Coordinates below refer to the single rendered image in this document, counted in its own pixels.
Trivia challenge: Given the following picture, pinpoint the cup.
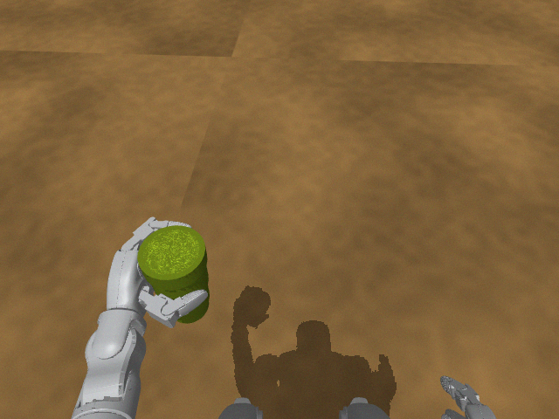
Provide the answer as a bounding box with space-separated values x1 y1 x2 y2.
137 225 210 324

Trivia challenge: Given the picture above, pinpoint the left robot hand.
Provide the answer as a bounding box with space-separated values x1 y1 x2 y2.
107 217 208 328

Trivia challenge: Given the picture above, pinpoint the left robot arm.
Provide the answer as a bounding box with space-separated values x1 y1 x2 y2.
71 308 147 419

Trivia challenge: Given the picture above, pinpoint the right robot hand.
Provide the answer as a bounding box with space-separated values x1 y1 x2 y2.
440 376 497 419

